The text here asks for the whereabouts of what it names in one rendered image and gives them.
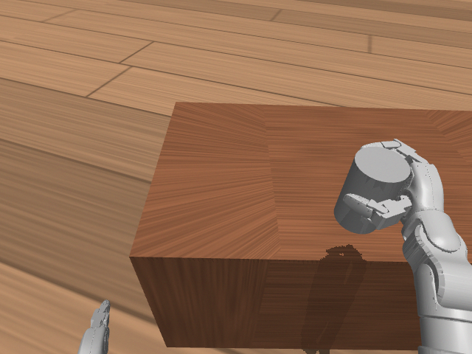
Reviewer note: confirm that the right robot hand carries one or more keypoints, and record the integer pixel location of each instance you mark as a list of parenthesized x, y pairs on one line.
[(423, 190)]

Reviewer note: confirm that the right robot arm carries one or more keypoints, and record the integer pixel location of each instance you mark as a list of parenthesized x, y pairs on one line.
[(438, 257)]

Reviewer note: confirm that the left robot hand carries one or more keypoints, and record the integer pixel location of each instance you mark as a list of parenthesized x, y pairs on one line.
[(95, 338)]

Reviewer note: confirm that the can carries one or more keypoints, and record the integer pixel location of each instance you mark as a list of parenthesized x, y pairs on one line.
[(376, 173)]

